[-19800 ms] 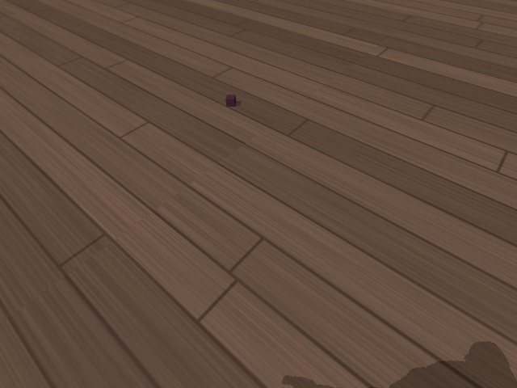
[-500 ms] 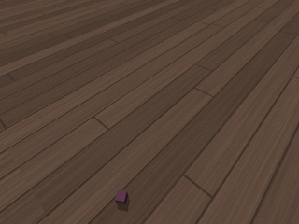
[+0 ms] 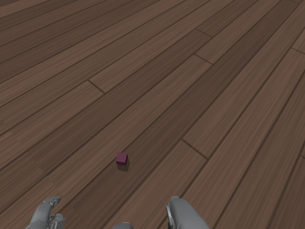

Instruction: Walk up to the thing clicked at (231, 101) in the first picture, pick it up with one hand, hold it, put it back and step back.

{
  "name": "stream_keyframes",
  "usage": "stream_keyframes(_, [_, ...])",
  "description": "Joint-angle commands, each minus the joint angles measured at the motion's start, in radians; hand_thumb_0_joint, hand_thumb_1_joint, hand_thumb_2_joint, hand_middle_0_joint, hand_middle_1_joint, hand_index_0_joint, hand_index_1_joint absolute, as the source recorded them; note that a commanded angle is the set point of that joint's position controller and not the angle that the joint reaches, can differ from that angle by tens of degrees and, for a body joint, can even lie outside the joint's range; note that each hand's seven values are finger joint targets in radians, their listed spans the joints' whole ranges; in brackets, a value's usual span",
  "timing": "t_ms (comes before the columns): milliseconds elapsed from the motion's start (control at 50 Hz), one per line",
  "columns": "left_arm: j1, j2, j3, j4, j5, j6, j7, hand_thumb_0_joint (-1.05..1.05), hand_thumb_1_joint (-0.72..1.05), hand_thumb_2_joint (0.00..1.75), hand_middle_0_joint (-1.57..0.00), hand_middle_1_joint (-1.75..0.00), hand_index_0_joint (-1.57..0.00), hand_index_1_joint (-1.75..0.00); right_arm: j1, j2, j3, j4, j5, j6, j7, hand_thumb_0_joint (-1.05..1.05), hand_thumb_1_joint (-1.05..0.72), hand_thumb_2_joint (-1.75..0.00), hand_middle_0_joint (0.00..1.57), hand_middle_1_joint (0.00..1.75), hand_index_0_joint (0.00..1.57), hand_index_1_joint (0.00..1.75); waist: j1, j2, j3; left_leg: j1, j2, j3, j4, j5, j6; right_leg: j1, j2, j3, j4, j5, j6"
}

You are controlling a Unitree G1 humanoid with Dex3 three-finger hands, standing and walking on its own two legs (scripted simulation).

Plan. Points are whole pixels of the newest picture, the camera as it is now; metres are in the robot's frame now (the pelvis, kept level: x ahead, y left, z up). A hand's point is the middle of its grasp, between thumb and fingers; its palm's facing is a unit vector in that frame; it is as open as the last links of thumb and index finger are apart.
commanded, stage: walk up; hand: left
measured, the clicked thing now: (121, 158) +0.54 +0.18 -0.73
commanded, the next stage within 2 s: stand in 1.62 s
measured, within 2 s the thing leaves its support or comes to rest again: neither
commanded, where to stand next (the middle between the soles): +0.14 -0.04 m, yaw -4 degrees
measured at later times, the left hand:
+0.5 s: hand out of the picture -0.02 +0.25 -0.14, palm faces -0.09 -0.90 -0.42, open 7.4 cm
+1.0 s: hand out of the picture -0.15 +0.23 -0.14, palm faces -0.07 -0.93 -0.37, open 7.4 cm
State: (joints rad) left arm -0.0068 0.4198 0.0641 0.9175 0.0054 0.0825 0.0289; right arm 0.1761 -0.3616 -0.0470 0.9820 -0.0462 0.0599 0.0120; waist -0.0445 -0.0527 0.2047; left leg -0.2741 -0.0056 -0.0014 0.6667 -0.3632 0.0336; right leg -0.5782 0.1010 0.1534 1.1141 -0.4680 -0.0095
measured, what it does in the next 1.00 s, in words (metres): walks backwards: right foot, then left foot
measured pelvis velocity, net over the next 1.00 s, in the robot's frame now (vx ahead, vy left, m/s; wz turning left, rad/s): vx -0.23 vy -0.03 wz -0.09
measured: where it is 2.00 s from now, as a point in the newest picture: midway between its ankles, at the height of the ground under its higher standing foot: outside the picture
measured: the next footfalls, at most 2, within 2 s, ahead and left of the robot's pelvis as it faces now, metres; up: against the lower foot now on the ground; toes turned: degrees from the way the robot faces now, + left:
right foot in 0.30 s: -0.09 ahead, -0.12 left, +0.00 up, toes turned -4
left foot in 0.60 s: -0.16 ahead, +0.10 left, +0.00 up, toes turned -5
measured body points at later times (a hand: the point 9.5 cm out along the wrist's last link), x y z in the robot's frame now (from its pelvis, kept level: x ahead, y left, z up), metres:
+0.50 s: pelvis -0.13 -0.01 +0.00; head -0.08 -0.02 +0.45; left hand -0.02 +0.30 -0.11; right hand -0.03 -0.33 -0.12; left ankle -0.15 +0.12 -0.66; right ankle -0.13 -0.12 -0.72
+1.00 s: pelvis -0.23 -0.03 +0.00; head -0.22 -0.03 +0.45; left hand -0.15 +0.28 -0.12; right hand -0.17 -0.35 -0.11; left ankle -0.20 +0.10 -0.71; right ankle -0.24 -0.15 -0.72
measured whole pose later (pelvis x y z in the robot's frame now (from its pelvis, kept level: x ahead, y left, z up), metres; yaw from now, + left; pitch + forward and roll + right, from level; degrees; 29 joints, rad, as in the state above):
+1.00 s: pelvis -0.23 -0.03 +0.00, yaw -5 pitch -3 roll -1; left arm 0.22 0.36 0.06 0.97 0.04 -0.01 -0.01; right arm 0.19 -0.39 -0.04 0.95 -0.02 0.01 0.01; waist 0.01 0.02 0.07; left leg -0.31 0.02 -0.04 0.74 -0.45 0.00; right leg -0.21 0.02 0.04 0.58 -0.32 -0.01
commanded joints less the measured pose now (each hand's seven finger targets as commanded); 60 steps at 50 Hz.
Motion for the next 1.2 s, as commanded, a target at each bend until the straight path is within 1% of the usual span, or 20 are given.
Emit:
stream_keyframes(0, [0.106, 0.166, 0.048, -0.068, 0.005, -0.028, 0.012, 0.00, 0.90, 0.90, -0.20, -0.30, -0.20, -0.30, -0.076, -0.269, -0.068, -0.126, 0.007, -0.048, -0.046, 0.00, -0.90, -0.90, 0.20, 0.30, 0.20, 0.30, 0.065, 0.183, -0.246, 0.220, 0.250, -0.228, -0.153, 0.705, 0.170, -0.020, -0.003, 0.033, 0.150, -0.019, 0.026])
stream_keyframes(120, [0.073, 0.143, 0.047, -0.133, 0.013, -0.043, 0.003, 0.00, 0.90, 0.90, -0.20, -0.30, -0.20, -0.30, 0.038, -0.278, -0.080, -0.133, 0.020, -0.043, -0.059, 0.00, -0.90, -0.90, 0.20, 0.30, 0.20, 0.30, -0.012, 0.211, -0.250, 0.334, 0.269, -0.232, -0.133, 0.742, 0.194, 0.040, -0.037, -0.036, -0.138, -0.059, 0.052])
stream_keyframes(260, [0.286, 0.137, 0.059, -0.065, 0.028, -0.055, -0.011, 0.00, 0.90, 0.90, -0.20, -0.30, -0.20, -0.30, -0.091, -0.291, -0.074, -0.181, 0.038, -0.025, -0.044, 0.00, -0.90, -0.90, 0.20, 0.30, 0.20, 0.30, 0.080, 0.204, -0.319, 0.108, 0.275, -0.191, -0.081, 0.467, 0.111, 0.393, -0.100, -0.135, -0.647, 0.228, -0.010])
stream_keyframes(280, [0.269, 0.182, 0.068, -0.075, 0.038, -0.061, -0.009, 0.00, 0.90, 0.90, -0.20, -0.30, -0.20, -0.30, -0.088, -0.263, -0.063, -0.184, 0.043, -0.025, -0.042, 0.00, -0.90, -0.90, 0.20, 0.30, 0.20, 0.30, 0.068, 0.101, -0.303, -0.002, 0.219, -0.161, -0.040, 0.354, 0.064, 0.433, -0.153, -0.027, -0.656, 0.323, -0.040])
stream_keyframes(320, [0.168, 0.310, 0.095, -0.131, 0.037, -0.059, -0.017, 0.00, 0.90, 0.90, -0.20, -0.30, -0.20, -0.30, -0.150, -0.217, -0.057, -0.205, 0.051, -0.020, -0.053, 0.00, -0.90, -0.90, 0.20, 0.30, 0.20, 0.30, 0.094, -0.237, -0.203, -0.123, -0.051, -0.012, 0.353, -0.238, -0.029, 0.237, -0.472, 0.357, -0.765, 0.518, -0.286])
stream_keyframes(340, [0.147, 0.290, 0.091, -0.160, 0.039, -0.067, -0.016, 0.00, 0.90, 0.90, -0.20, -0.30, -0.20, -0.30, -0.115, -0.230, -0.058, -0.195, 0.054, -0.016, -0.054, 0.00, -0.90, -0.90, 0.20, 0.30, 0.20, 0.30, 0.080, -0.164, -0.198, -0.109, -0.046, -0.127, 0.483, -0.280, -0.028, 0.195, -0.489, 0.352, -0.750, 0.591, -0.289])
stream_keyframes(420, [0.114, 0.199, 0.075, -0.194, 0.046, -0.060, 0.002, 0.00, 0.90, 0.90, -0.20, -0.30, -0.20, -0.30, -0.056, -0.220, -0.043, -0.181, 0.059, -0.039, -0.059, 0.00, -0.90, -0.90, 0.20, 0.30, 0.20, 0.30, 0.062, -0.097, -0.198, -0.179, -0.084, -0.106, 0.466, -0.173, -0.040, 0.346, -0.308, 0.081, -0.608, 0.790, -0.202])
stream_keyframes(500, [0.175, 0.166, 0.072, -0.202, 0.046, -0.055, -0.005, 0.00, 0.90, 0.90, -0.20, -0.30, -0.20, -0.30, -0.036, -0.193, -0.035, -0.174, 0.036, -0.065, -0.056, 0.00, -0.90, -0.90, 0.20, 0.30, 0.20, 0.30, 0.087, -0.130, -0.261, -0.153, -0.023, -0.015, 0.036, -0.152, -0.049, 0.536, -0.299, 0.083, -0.557, 0.642, -0.185])
stream_keyframes(560, [0.172, 0.168, 0.057, -0.197, 0.028, -0.040, -0.019, 0.00, 0.90, 0.90, -0.20, -0.30, -0.20, -0.30, 0.028, -0.189, -0.051, -0.129, 0.014, -0.080, -0.050, 0.00, -0.90, -0.90, 0.20, 0.30, 0.20, 0.30, 0.054, -0.062, -0.267, 0.118, -0.011, -0.003, -0.329, 0.162, -0.020, 0.375, -0.252, 0.039, -0.460, 0.463, -0.104])
stream_keyframes(580, [0.201, 0.127, 0.048, -0.196, 0.022, -0.037, -0.023, 0.00, 0.90, 0.90, -0.20, -0.30, -0.20, -0.30, 0.018, -0.238, -0.068, -0.133, -0.003, -0.086, -0.052, 0.00, -0.90, -0.90, 0.20, 0.30, 0.20, 0.30, 0.066, 0.052, -0.264, 0.214, 0.134, -0.228, -0.351, 0.095, 0.030, 0.187, -0.188, 0.017, -0.397, 0.248, -0.056])
stream_keyframes(600, [0.153, 0.125, 0.046, -0.201, 0.014, -0.042, -0.020, 0.00, 0.90, 0.90, -0.20, -0.30, -0.20, -0.30, -0.044, -0.347, -0.079, -0.156, 0.001, -0.088, -0.043, 0.00, -0.90, -0.90, 0.20, 0.30, 0.20, 0.30, 0.054, 0.241, -0.227, 0.073, 0.364, -0.476, -0.386, 0.105, 0.169, 0.131, -0.064, -0.087, -0.305, -0.049, -0.007])
stream_keyframes(620, [0.070, 0.176, 0.066, -0.192, 0.033, -0.043, -0.013, 0.00, 0.90, 0.90, -0.20, -0.30, -0.20, -0.30, -0.066, -0.367, -0.090, -0.165, 0.001, -0.093, -0.042, 0.00, -0.90, -0.90, 0.20, 0.30, 0.20, 0.30, 0.006, 0.230, -0.170, -0.103, 0.438, -0.557, -0.418, 0.067, 0.250, 0.205, -0.096, -0.005, -0.139, -0.132, 0.004])
stream_keyframes(680, [0.176, 0.160, 0.068, -0.138, 0.005, -0.049, -0.027, 0.00, 0.90, 0.90, -0.20, -0.30, -0.20, -0.30, -0.128, -0.270, -0.055, -0.172, 0.000, -0.112, -0.049, 0.00, -0.90, -0.90, 0.20, 0.30, 0.20, 0.30, 0.087, 0.153, -0.183, 0.005, 0.268, -0.259, -0.294, 0.297, 0.157, 0.181, -0.064, 0.007, -0.086, -0.024, -0.011])
stream_keyframes(760, [0.146, 0.137, 0.053, -0.121, 0.014, -0.078, -0.047, 0.00, 0.90, 0.90, -0.20, -0.30, -0.20, -0.30, -0.075, -0.263, -0.063, -0.155, -0.002, -0.103, -0.033, 0.00, -0.90, -0.90, 0.20, 0.30, 0.20, 0.30, 0.031, 0.248, -0.206, 0.070, 0.202, -0.197, -0.277, 0.071, 0.120, 0.270, -0.090, -0.114, -0.427, -0.030, 0.009])
stream_keyframes(800, [0.210, 0.119, 0.054, -0.064, 0.016, -0.097, -0.039, 0.00, 0.90, 0.90, -0.20, -0.30, -0.20, -0.30, -0.074, -0.266, -0.058, -0.153, 0.004, -0.083, -0.025, 0.00, -0.90, -0.90, 0.20, 0.30, 0.20, 0.30, 0.065, 0.236, -0.212, 0.008, 0.172, -0.149, -0.193, 0.064, 0.097, 0.430, -0.067, -0.162, -0.711, 0.109, -0.007])
stream_keyframes(840, [0.264, 0.185, 0.070, -0.028, 0.037, -0.124, -0.019, 0.00, 0.90, 0.90, -0.20, -0.30, -0.20, -0.30, -0.056, -0.184, -0.031, -0.161, 0.022, -0.074, -0.022, 0.00, -0.90, -0.90, 0.20, 0.30, 0.20, 0.30, 0.084, 0.049, -0.244, -0.167, 0.101, -0.086, 0.014, 0.095, 0.017, 0.622, -0.180, 0.074, -0.798, 0.158, -0.043])
stream_keyframes(880, [0.126, 0.295, 0.079, -0.069, 0.037, -0.129, -0.021, 0.00, 0.90, 0.90, -0.20, -0.30, -0.20, -0.30, -0.063, -0.208, -0.047, -0.141, 0.023, -0.067, -0.028, 0.00, -0.90, -0.90, 0.20, 0.30, 0.20, 0.30, 0.068, -0.097, -0.140, -0.100, 0.040, -0.093, 0.180, -0.213, -0.039, 0.249, -0.460, 0.412, -0.872, -0.110, -0.221])
stream_keyframes(1000, [0.078, 0.190, 0.042, -0.046, 0.018, -0.124, -0.030, 0.00, 0.90, 0.90, -0.20, -0.30, -0.20, -0.30, 0.023, -0.176, -0.042, -0.061, 0.020, -0.094, -0.009, 0.00, -0.90, -0.90, 0.20, 0.30, 0.20, 0.30, 0.017, -0.084, -0.164, 0.116, 0.007, -0.008, -0.197, 0.040, -0.022, 0.238, -0.260, 0.072, -0.727, 0.159, -0.091])
stream_keyframes(1060, [0.120, 0.120, 0.016, -0.008, -0.004, -0.113, -0.035, 0.00, 0.90, 0.90, -0.20, -0.30, -0.20, -0.30, -0.077, -0.235, -0.047, -0.070, 0.016, -0.103, -0.014, 0.00, -0.90, -0.90, 0.20, 0.30, 0.20, 0.30, 0.064, 0.076, -0.170, 0.051, 0.179, -0.268, -0.355, -0.136, 0.055, 0.259, -0.140, -0.034, -0.659, 0.056, -0.019])
stream_keyframes(1180, [0.112, 0.166, 0.023, 0.048, 0.004, -0.128, -0.034, 0.00, 0.90, 0.90, -0.20, -0.30, -0.20, -0.30, -0.089, -0.210, -0.028, -0.021, 0.016, -0.104, -0.007, 0.00, -0.90, -0.90, 0.20, 0.30, 0.20, 0.30, 0.059, 0.107, -0.148, -0.010, 0.107, -0.154, -0.339, -0.096, 0.001, 0.370, -0.172, 0.007, -0.740, 0.135, -0.051])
